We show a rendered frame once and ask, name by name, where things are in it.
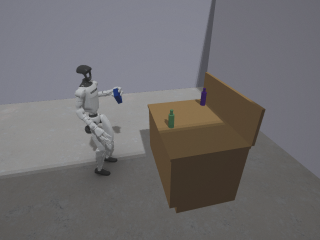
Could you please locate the left robot hand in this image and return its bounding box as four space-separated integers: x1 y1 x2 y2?
111 86 124 97

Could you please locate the robot left shin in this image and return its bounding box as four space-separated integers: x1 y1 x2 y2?
105 141 114 159

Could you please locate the robot shin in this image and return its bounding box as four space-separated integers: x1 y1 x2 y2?
95 149 106 171
105 141 114 159

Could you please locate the table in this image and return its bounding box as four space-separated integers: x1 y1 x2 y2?
147 72 266 213

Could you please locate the robot right shin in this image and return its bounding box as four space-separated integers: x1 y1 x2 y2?
95 149 106 171

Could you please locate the robot right upper arm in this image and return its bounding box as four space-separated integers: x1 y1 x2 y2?
74 88 86 114

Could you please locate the right robot hand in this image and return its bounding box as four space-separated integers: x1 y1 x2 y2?
94 127 111 142

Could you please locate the robot right forearm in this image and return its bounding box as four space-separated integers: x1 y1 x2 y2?
76 110 98 131

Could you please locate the sponge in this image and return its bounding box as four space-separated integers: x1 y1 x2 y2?
113 88 122 104

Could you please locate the robot left forearm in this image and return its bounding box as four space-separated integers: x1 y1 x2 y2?
98 89 112 97

